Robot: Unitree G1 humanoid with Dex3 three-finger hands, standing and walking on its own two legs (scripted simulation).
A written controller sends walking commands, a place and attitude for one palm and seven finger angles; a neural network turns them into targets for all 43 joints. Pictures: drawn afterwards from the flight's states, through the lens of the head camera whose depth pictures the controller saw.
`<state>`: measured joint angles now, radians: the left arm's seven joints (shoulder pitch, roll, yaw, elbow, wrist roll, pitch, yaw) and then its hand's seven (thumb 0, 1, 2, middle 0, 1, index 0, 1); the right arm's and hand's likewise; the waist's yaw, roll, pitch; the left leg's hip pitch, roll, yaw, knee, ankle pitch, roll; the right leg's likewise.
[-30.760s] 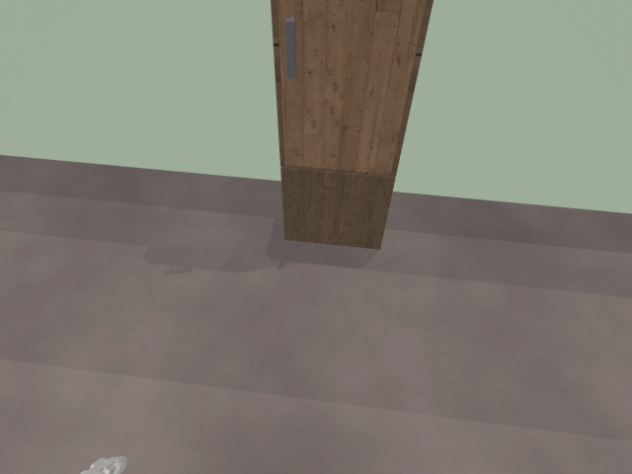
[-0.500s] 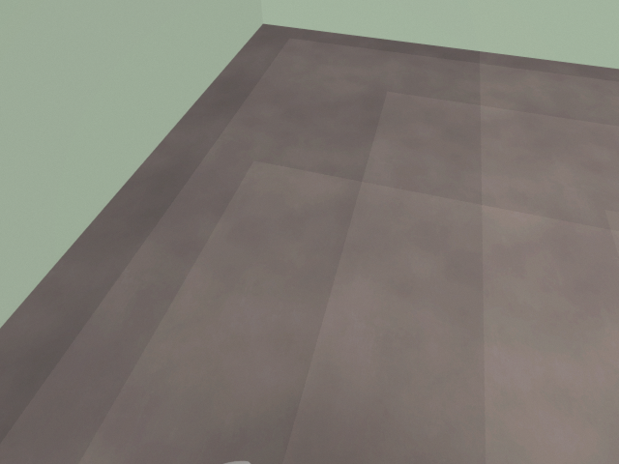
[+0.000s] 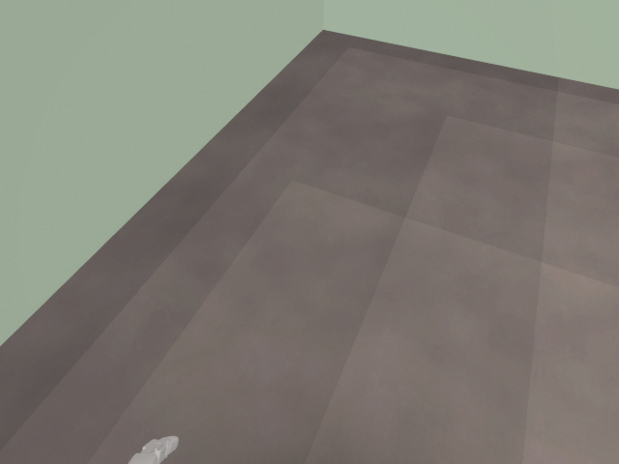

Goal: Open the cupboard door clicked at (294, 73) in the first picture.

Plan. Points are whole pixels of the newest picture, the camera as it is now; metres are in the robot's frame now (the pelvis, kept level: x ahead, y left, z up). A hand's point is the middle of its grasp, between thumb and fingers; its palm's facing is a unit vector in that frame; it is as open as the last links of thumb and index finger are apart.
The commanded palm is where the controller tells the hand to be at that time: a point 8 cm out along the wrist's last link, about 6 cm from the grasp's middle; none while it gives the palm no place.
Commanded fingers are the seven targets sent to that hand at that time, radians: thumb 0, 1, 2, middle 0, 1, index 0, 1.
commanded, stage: turn to face it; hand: left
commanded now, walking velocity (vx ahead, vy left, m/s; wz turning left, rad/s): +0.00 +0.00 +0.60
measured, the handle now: out of the picture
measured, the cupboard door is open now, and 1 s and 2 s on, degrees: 44 44 44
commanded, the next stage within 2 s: none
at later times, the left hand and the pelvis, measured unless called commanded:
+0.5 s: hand out of the picture +0.10 +0.23 -0.15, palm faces +0.32 -0.91 -0.27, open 7.4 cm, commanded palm none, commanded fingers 0.00 0.90 0.90 -0.20 -0.30 -0.20 -0.30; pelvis +0.08 -0.01 +0.01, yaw +17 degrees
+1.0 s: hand out of the picture +0.04 +0.17 -0.18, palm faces +0.59 -0.78 -0.23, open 7.4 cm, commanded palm none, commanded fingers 0.00 0.90 0.90 -0.20 -0.30 -0.20 -0.30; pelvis +0.11 -0.04 +0.00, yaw +36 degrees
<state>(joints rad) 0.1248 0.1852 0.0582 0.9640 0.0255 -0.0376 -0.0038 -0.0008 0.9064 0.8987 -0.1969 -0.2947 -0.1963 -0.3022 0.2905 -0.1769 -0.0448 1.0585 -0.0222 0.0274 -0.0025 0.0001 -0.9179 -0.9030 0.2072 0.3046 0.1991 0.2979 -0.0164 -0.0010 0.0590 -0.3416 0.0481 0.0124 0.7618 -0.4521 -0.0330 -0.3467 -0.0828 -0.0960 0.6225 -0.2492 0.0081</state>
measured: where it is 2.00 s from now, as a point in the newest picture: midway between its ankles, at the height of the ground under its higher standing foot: outside the picture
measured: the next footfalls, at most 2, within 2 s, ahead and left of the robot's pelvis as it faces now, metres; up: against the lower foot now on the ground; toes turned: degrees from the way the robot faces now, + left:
left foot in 0.26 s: +0.11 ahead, +0.12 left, +0.00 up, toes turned +18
right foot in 0.60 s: +0.18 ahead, -0.15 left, +0.00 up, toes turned +18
